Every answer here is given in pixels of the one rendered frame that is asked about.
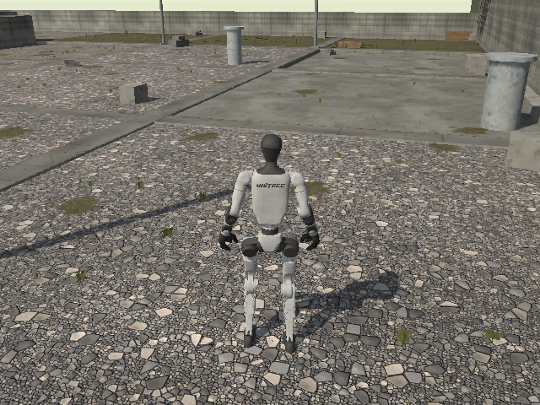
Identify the robot left upper arm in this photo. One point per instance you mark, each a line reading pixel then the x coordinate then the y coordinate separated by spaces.
pixel 243 179

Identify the robot right hand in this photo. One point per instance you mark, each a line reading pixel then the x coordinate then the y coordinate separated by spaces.
pixel 308 238

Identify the left robot foot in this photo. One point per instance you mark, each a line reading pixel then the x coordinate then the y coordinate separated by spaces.
pixel 248 340

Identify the robot left hand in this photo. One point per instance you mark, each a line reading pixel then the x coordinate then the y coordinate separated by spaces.
pixel 229 238

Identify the right robot forearm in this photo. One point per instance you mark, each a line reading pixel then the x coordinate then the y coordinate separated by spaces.
pixel 310 223

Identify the left robot forearm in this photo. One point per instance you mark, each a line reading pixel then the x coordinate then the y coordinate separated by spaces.
pixel 229 223

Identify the robot right upper arm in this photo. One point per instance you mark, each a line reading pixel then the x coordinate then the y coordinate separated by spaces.
pixel 298 180

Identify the humanoid robot torso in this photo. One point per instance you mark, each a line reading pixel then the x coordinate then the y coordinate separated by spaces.
pixel 270 200

